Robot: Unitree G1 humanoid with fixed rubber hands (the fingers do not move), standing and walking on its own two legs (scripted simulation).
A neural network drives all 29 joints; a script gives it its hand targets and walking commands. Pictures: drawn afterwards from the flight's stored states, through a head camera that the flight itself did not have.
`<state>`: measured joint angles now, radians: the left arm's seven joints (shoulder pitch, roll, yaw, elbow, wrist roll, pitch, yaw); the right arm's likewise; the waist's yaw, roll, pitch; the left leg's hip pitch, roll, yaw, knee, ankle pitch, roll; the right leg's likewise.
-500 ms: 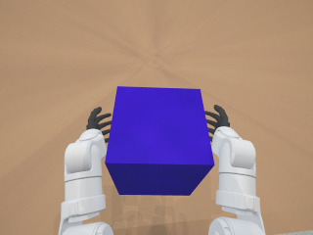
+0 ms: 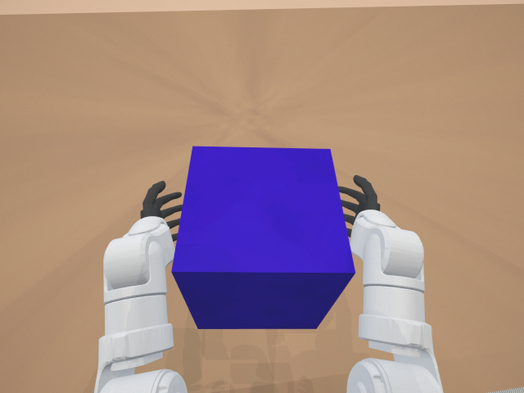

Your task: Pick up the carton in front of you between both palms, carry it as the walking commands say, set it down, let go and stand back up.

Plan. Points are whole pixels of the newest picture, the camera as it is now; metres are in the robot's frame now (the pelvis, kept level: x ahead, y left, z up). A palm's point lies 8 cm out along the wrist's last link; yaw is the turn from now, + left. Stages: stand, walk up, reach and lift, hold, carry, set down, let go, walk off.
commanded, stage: carry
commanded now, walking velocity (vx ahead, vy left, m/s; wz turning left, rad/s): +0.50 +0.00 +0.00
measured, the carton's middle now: (259, 245) +0.34 +0.00 +0.06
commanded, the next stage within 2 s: none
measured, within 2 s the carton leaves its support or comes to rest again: neither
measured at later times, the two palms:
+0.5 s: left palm (173, 148) +0.51 +0.16 +0.14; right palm (334, 142) +0.52 -0.15 +0.14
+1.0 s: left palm (194, 74) +0.78 +0.15 +0.17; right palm (319, 73) +0.79 -0.16 +0.17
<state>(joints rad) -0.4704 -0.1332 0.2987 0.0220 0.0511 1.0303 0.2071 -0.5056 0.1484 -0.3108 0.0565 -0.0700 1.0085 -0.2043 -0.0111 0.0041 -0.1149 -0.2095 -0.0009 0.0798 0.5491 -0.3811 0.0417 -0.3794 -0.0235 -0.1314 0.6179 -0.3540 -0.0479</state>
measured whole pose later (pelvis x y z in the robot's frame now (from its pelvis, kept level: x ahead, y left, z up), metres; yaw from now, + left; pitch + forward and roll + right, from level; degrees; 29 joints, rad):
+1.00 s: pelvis +0.44 -0.01 +0.01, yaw +0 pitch +3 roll -2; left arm -0.58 -0.12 0.28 -0.08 0.03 1.09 0.23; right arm -0.56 0.10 -0.30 -0.09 -0.02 1.08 -0.21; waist 0.02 0.04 -0.07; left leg -0.16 0.08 0.07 0.66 -0.59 0.01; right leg -0.59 -0.01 -0.19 0.74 -0.38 -0.06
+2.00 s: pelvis +1.03 -0.05 +0.13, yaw -1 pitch +3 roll -1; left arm -0.60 -0.13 0.28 -0.02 0.02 1.14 0.21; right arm -0.61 0.11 -0.38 -0.03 -0.05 1.13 -0.21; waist 0.10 0.01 -0.04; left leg -0.53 0.03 0.01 1.36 -0.46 0.05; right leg -0.47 -0.01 -0.17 0.66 -0.41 -0.04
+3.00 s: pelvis +1.64 -0.07 +0.24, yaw -1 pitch +4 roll +0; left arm -0.60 -0.13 0.29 -0.08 -0.01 1.10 0.21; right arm -0.61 0.13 -0.37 -0.10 -0.06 1.10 -0.22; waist 0.08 0.02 -0.04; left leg -0.81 0.09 0.06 1.15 -0.37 0.04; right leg -0.22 -0.02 -0.16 0.45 -0.47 -0.01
